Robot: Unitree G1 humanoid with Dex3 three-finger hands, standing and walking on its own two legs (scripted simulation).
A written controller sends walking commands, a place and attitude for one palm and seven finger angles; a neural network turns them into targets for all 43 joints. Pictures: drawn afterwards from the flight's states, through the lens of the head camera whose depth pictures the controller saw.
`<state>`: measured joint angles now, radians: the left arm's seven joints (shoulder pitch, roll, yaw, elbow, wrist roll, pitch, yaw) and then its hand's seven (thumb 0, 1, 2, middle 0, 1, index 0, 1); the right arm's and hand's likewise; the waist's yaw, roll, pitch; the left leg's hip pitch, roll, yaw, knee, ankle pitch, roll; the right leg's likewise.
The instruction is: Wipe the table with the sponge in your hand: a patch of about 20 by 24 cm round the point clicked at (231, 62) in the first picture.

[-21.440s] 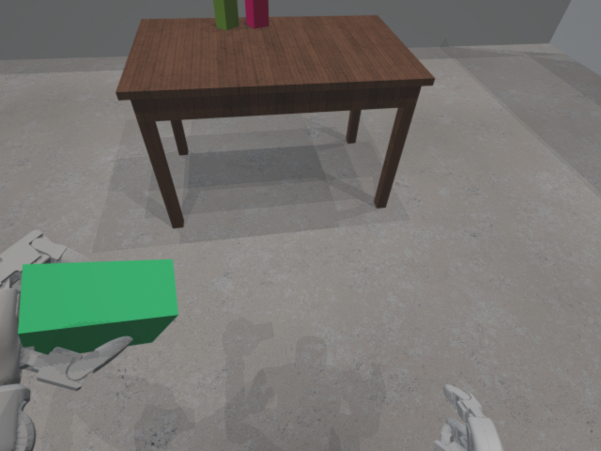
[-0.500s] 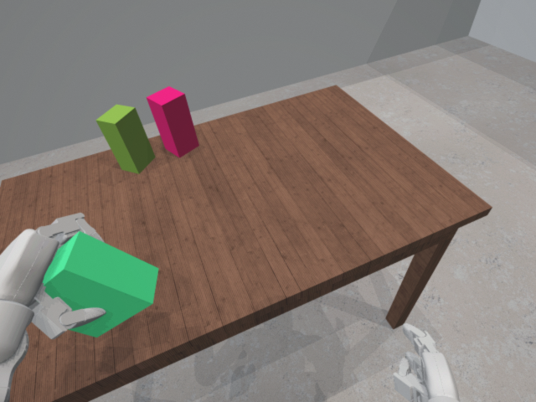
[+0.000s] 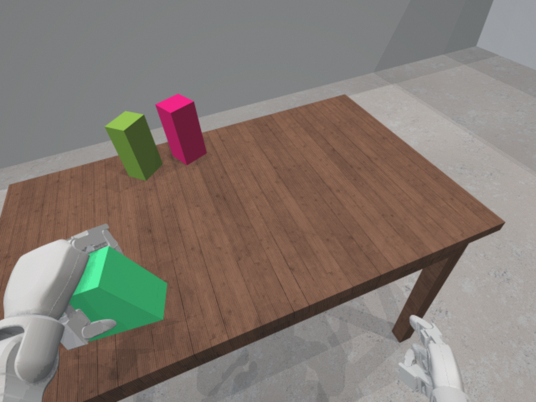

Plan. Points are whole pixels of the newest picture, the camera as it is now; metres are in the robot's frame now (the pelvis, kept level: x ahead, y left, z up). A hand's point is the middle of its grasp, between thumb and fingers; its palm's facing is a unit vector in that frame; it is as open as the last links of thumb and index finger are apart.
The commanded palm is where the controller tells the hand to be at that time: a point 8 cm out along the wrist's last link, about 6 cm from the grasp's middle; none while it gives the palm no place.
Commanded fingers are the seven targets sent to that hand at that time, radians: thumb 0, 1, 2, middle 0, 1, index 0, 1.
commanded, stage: turn the palm down, sponge in hand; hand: left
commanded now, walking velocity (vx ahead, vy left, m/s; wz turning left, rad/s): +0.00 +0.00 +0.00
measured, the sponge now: (109, 302) +0.22 +0.26 +0.07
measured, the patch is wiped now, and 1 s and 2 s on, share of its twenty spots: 0.00 0.00 0.00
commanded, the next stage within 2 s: move the sponge above the wiping area in 0.96 s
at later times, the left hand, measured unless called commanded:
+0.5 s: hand (52, 278) +0.22 +0.32 +0.12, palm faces +0.14 -0.08 -0.99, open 10.0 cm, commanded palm +0.19 +0.31 +0.17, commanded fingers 0.00 0.10 1.30 -1.20 -1.60 -1.20 -1.60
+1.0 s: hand (47, 277) +0.22 +0.33 +0.12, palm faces +0.10 -0.07 -0.99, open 10.0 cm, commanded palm +0.19 +0.31 +0.17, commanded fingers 0.00 0.10 1.30 -1.20 -1.60 -1.20 -1.60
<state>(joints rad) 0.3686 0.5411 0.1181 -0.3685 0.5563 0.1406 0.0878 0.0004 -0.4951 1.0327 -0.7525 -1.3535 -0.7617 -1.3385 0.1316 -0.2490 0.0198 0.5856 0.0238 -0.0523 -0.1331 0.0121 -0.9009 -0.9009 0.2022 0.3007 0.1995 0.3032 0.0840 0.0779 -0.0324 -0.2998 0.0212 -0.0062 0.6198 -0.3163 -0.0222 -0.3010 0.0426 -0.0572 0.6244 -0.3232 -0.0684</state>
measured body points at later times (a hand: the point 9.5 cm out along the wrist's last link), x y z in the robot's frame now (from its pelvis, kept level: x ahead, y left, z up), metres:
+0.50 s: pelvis +0.00 +0.03 +0.01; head -0.01 +0.00 +0.46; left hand +0.21 +0.32 +0.17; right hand +0.25 -0.15 -0.06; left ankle +0.01 +0.14 -0.73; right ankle +0.01 -0.07 -0.73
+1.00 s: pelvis +0.00 +0.03 +0.02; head -0.01 -0.02 +0.47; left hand +0.21 +0.33 +0.17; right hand +0.26 -0.16 -0.06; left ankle +0.01 +0.14 -0.73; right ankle +0.01 -0.07 -0.73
